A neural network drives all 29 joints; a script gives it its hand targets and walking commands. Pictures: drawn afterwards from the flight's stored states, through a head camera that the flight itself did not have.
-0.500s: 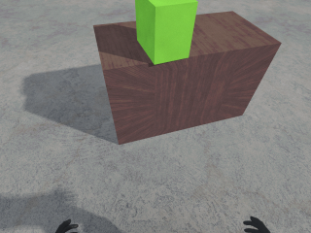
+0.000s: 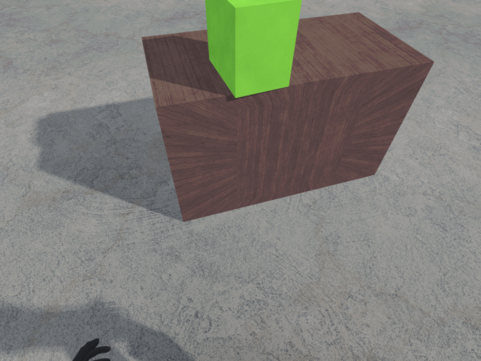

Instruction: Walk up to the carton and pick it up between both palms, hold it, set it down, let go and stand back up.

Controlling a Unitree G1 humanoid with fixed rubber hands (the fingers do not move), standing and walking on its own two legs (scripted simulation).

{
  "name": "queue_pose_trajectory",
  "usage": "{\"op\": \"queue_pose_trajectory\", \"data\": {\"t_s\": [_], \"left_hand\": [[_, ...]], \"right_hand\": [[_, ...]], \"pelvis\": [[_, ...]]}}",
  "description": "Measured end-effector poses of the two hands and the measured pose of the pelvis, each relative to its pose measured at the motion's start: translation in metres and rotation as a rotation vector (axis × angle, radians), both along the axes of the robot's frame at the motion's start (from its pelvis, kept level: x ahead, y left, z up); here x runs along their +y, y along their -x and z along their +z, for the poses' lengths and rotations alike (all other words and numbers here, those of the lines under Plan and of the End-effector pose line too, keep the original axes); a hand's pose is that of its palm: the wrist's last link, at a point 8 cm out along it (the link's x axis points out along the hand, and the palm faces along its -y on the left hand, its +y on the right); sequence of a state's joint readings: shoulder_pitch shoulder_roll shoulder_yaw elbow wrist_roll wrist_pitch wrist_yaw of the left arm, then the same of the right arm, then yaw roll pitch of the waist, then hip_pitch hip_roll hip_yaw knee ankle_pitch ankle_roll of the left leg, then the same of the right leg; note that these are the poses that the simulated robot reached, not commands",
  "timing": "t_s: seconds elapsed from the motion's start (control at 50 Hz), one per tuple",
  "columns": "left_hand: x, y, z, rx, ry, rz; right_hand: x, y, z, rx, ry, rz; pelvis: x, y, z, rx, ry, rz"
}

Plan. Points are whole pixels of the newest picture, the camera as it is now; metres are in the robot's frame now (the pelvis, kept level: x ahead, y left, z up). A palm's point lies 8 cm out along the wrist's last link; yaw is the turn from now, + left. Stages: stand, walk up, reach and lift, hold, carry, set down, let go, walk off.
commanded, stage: walk up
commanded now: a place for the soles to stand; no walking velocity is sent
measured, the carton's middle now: (247, 34) +1.08 -0.01 +0.05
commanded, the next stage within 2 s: none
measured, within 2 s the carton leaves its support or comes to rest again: neither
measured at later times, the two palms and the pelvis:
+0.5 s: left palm out of the picture +0.13 +0.21 -0.10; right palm out of the picture +0.20 -0.42 -0.09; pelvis +0.09 -0.11 -0.01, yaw +3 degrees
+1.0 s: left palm (166, 312) +0.23 +0.15 -0.10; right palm (472, 269) +0.32 -0.48 -0.11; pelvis +0.21 -0.17 -0.01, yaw +6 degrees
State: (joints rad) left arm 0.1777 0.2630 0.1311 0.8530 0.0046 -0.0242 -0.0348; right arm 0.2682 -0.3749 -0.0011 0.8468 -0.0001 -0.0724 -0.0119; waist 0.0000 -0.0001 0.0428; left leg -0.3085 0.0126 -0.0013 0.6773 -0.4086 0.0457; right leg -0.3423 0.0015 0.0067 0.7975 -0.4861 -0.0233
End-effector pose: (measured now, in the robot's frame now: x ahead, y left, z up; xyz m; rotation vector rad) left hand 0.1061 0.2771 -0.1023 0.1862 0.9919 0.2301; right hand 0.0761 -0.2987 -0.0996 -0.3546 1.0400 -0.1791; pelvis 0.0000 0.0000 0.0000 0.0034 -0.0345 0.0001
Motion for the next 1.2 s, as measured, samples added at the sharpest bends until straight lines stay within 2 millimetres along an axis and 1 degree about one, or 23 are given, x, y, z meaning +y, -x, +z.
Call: {"op": "queue_pose_trajectory", "data": {"t_s": [0.06,0.12,0.16,0.2,0.26,0.32,0.38,0.48,0.54,0.58,0.6,0.64,0.72,0.76,0.82,0.88,0.92,0.94,1.0,1.08,1.14,1.2], "left_hand": [[0.005,-0.014,0.007,-0.015,-0.045,-0.019],[-0.002,-0.03,0.014,-0.033,-0.076,-0.03],[-0.013,-0.04,0.016,-0.035,-0.092,-0.037],[-0.027,-0.045,0.013,-0.031,-0.105,-0.041],[-0.042,-0.037,0.015,0.008,-0.108,-0.027],[-0.048,-0.025,0.021,0.061,-0.119,0.005],[-0.055,-0.019,0.019,0.097,-0.117,0.034],[-0.066,-0.024,0.003,0.116,-0.086,0.07],[-0.07,-0.031,-0.011,0.121,-0.056,0.091],[-0.072,-0.038,-0.022,0.118,-0.038,0.103],[-0.074,-0.041,-0.026,0.116,-0.03,0.102],[-0.079,-0.05,-0.027,0.112,-0.023,0.087],[-0.082,-0.08,-0.017,0.067,-0.033,0.083],[-0.085,-0.096,-0.013,0.048,-0.044,0.077],[-0.095,-0.114,-0.008,0.039,-0.06,0.071],[-0.111,-0.126,-0.008,0.05,-0.081,0.063],[-0.121,-0.129,-0.009,0.057,-0.095,0.063],[-0.124,-0.128,-0.008,0.063,-0.099,0.073],[-0.129,-0.122,0.002,0.097,-0.116,0.11],[-0.13,-0.122,0.01,0.138,-0.141,0.136],[-0.129,-0.127,0.009,0.154,-0.147,0.149],[-0.125,-0.133,0.004,0.164,-0.141,0.161]], "right_hand": [[-0.029,0.02,0.003,0.056,0.049,-0.015],[-0.059,0.035,0.005,0.114,0.08,-0.032],[-0.08,0.037,0.002,0.136,0.089,-0.038],[-0.098,0.03,-0.005,0.149,0.092,-0.031],[-0.108,0.004,-0.006,0.145,0.079,-0.003],[-0.115,-0.031,-0.003,0.117,0.067,0.029],[-0.121,-0.063,0.0,0.09,0.065,0.062],[-0.125,-0.115,0.004,0.053,0.084,0.115],[-0.123,-0.15,0.007,0.033,0.105,0.156],[-0.12,-0.168,0.007,0.028,0.121,0.175],[-0.12,-0.173,0.007,0.026,0.127,0.181],[-0.121,-0.18,0.008,0.015,0.136,0.177],[-0.134,-0.189,0.02,-0.019,0.149,0.144],[-0.142,-0.193,0.022,-0.022,0.15,0.135],[-0.155,-0.2,0.017,-0.012,0.13,0.129],[-0.171,-0.208,0.004,0.006,0.098,0.128],[-0.18,-0.216,-0.008,0.023,0.082,0.135],[-0.18,-0.222,-0.011,0.032,0.072,0.14],[-0.179,-0.248,-0.011,0.029,0.048,0.16],[-0.18,-0.276,-0.01,0.033,0.039,0.184],[-0.176,-0.293,-0.012,0.039,0.035,0.2],[-0.167,-0.314,-0.013,0.039,0.037,0.222]], "pelvis": [[-0.013,-0.004,-0.001,-0.006,-0.003,-0.01],[-0.031,-0.013,-0.003,-0.005,-0.02,-0.015],[-0.046,-0.019,-0.005,0.006,-0.031,-0.021],[-0.061,-0.025,-0.011,0.012,-0.037,-0.02],[-0.077,-0.038,-0.007,0.023,-0.044,0.0],[-0.087,-0.052,0.0,0.035,-0.053,0.005],[-0.096,-0.066,0.001,0.04,-0.047,0.024],[-0.105,-0.089,-0.005,0.045,-0.018,0.05],[-0.107,-0.104,-0.011,0.057,0.012,0.079],[-0.107,-0.115,-0.017,0.051,0.015,0.098],[-0.107,-0.119,-0.018,0.028,0.0,0.106],[-0.107,-0.128,-0.019,-0.016,-0.008,0.111],[-0.115,-0.147,-0.012,-0.056,-0.007,0.089],[-0.121,-0.155,-0.011,-0.059,-0.006,0.081],[-0.134,-0.166,-0.011,-0.053,-0.016,0.077],[-0.152,-0.177,-0.016,-0.031,-0.034,0.071],[-0.164,-0.185,-0.022,-0.029,-0.021,0.084],[-0.168,-0.19,-0.021,-0.026,-0.015,0.098],[-0.175,-0.206,-0.015,0.001,-0.025,0.104],[-0.177,-0.225,-0.01,0.019,-0.025,0.114],[-0.176,-0.238,-0.011,0.025,-0.018,0.127],[-0.17,-0.25,-0.014,0.033,-0.004,0.144]]}}
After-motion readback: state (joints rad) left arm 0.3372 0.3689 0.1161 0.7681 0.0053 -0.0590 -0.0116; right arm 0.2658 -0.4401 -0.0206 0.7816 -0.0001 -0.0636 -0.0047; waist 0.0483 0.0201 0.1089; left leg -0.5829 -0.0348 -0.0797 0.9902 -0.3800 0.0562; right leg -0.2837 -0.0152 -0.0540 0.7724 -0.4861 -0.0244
